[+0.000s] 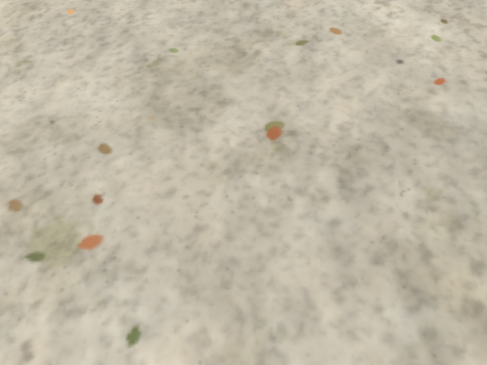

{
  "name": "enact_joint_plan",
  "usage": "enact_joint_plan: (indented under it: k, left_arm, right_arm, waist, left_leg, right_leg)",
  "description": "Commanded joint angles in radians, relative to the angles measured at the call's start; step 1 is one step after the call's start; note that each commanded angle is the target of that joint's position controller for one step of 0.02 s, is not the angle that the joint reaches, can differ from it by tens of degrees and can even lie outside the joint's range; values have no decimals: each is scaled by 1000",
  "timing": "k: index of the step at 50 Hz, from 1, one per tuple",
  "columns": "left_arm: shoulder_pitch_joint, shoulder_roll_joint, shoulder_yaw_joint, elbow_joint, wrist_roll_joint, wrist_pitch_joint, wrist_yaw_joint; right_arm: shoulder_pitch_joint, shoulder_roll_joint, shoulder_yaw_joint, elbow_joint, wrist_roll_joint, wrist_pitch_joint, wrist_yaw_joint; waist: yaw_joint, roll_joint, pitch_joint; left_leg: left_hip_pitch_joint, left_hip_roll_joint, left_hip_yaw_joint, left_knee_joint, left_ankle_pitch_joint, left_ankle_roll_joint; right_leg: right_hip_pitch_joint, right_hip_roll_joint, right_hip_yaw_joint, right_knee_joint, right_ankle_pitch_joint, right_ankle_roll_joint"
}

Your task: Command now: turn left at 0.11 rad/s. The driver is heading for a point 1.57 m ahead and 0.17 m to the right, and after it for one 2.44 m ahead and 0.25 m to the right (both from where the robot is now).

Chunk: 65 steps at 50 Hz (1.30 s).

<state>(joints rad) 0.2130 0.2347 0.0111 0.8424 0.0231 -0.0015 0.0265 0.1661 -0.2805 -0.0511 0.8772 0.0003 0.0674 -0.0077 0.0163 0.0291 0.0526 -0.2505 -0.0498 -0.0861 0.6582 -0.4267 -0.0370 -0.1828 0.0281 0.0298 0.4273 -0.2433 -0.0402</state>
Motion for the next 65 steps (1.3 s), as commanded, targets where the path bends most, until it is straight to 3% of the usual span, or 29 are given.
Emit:
enact_joint_plan:
  k: [1,2,3,4,5,6,9,13,21,39,40,42,44,46,48,50,52,53,54,55,56,57,58,61,63,65]
  left_arm:
    - [29,178,43,-7,-6,1,0]
    - [33,166,40,-2,-8,-2,0]
    - [46,143,33,-11,-12,-13,-5]
    - [71,102,23,-7,-24,-15,-8]
    - [57,107,20,24,-15,-7,0]
    - [26,131,28,36,-10,-2,3]
    - [16,133,32,63,-12,6,-3]
    - [33,112,25,121,-11,11,1]
    - [35,100,16,196,-11,14,3]
    - [78,61,-5,282,-13,11,12]
    - [86,54,-7,286,-11,11,12]
    - [81,57,-2,276,-2,14,9]
    - [37,46,-1,242,14,14,-2]
    - [0,19,-7,206,23,-2,-13]
    - [-18,34,0,178,16,-26,-23]
    - [1,37,7,165,5,-47,-33]
    - [126,11,10,200,-6,-59,-33]
    - [227,20,20,239,-7,-61,-27]
    - [333,76,37,260,5,-68,-17]
    - [455,187,63,276,-1,-68,-14]
    - [415,161,60,287,-4,-55,-14]
    - [309,108,47,245,-2,-59,-21]
    - [244,87,41,220,-3,-70,-26]
    - [252,45,24,223,-6,-96,-22]
    - [317,38,18,249,-10,-102,-20]
    - [350,34,12,259,-9,-102,-18]
  right_arm:
    - [47,-55,0,-13,7,-17,-17]
    - [56,-72,-1,0,-3,-27,-25]
    - [59,-121,-6,2,-20,-40,-33]
    - [4,-154,-7,12,-15,-44,-30]
    - [-19,-96,8,15,-6,-49,-20]
    - [-29,-85,12,19,-7,-55,-16]
    - [17,-88,18,72,-7,-63,-29]
    - [12,-75,27,105,-7,-67,-30]
    - [26,-73,38,161,-7,-73,-32]
    - [114,-27,55,229,-8,-76,-35]
    - [124,-25,55,232,-9,-75,-34]
    - [142,-67,36,232,-8,-64,-34]
    - [206,-97,15,239,-12,-53,-30]
    - [246,-88,6,244,-20,-57,-26]
    - [243,-86,-2,235,-29,-73,-22]
    - [214,-87,-8,222,-22,-88,-19]
    - [141,-79,-10,197,-7,-95,-15]
    - [123,-61,-7,184,-9,-100,-13]
    - [103,-10,9,161,-15,-112,-8]
    - [83,51,26,118,-15,-123,1]
    - [79,-37,6,113,-44,-123,8]
    - [68,-27,6,118,-45,-127,19]
    - [81,2,13,129,-37,-134,29]
    - [89,-1,7,137,-40,-129,43]
    - [52,6,6,120,-37,-117,42]
    - [-35,18,11,83,-34,-110,41]
  waist:
    - [-25,-193,-85]
    - [-29,-162,-96]
    - [-12,-83,-140]
    - [38,50,-113]
    - [13,42,-111]
    - [-6,32,-58]
    - [-14,56,-42]
    - [-7,12,-21]
    - [-4,-13,-5]
    - [-10,-26,3]
    - [-13,-20,-17]
    - [-23,29,7]
    - [-55,91,81]
    - [-70,116,142]
    - [-62,90,134]
    - [-34,77,109]
    - [43,60,78]
    - [79,15,58]
    - [119,-137,25]
    - [140,-339,-28]
    - [86,-222,49]
    - [36,-110,120]
    - [7,-78,128]
    - [-19,-84,70]
    - [-16,-100,47]
    - [-2,-108,56]
  left_leg:
    - [89,-6,77,-328,203,25]
    - [195,37,21,-417,339,39]
    - [327,142,-81,-387,477,58]
    - [277,211,-131,-300,676,115]
    - [218,217,-122,-291,621,136]
    - [189,174,-101,-298,543,117]
    - [155,140,-81,-328,498,94]
    - [134,138,-85,-348,439,98]
    - [98,132,-94,-383,355,103]
    - [91,115,-75,-371,353,106]
    - [97,108,-78,-386,247,109]
    - [74,105,-120,-411,-75,147]
    - [65,189,-260,-484,-381,220]
    - [41,297,-389,-543,-420,289]
    - [86,320,-392,-546,-294,308]
    - [82,290,-313,-511,-170,288]
    - [-65,215,-188,-429,-95,241]
    - [-174,166,-137,-335,-72,217]
    - [-298,79,-24,-97,-35,178]
    - [-464,-36,117,198,-101,138]
    - [-503,20,76,369,-110,150]
    - [-516,72,48,433,-3,155]
    - [-490,100,43,435,86,147]
    - [-442,117,91,414,208,110]
    - [-471,108,126,412,227,95]
    - [-489,97,158,366,250,82]
  right_leg:
    - [124,-193,161,0,677,-105]
    - [65,-190,166,2,593,-64]
    - [-26,-166,143,15,440,-24]
    - [-45,-90,80,-55,181,-3]
    - [31,-81,70,-96,89,3]
    - [24,-76,76,-95,126,4]
    - [71,-93,76,-84,224,8]
    - [76,-93,71,-99,191,19]
    - [82,-99,69,-104,161,27]
    - [48,-107,66,-89,153,29]
    - [52,-96,57,-87,89,27]
    - [-11,-35,4,2,-129,13]
    - [-180,10,-46,149,-262,-2]
    - [-270,-30,-67,278,-220,-13]
    - [-329,-61,-44,337,-242,-24]
    - [-263,-62,-58,247,-206,-33]
    - [15,-16,-117,47,-56,-42]
    - [194,11,-113,-17,-38,-37]
    - [339,-135,103,-142,-175,-51]
    - [418,-373,528,-317,-472,-125]
    - [304,-421,605,-324,-547,-173]
    - [218,-382,525,-321,-496,-167]
    - [175,-334,423,-327,-358,-151]
    - [205,-242,203,-311,75,-116]
    - [245,-222,123,-272,346,-112]
    - [234,-206,77,-267,482,-112]
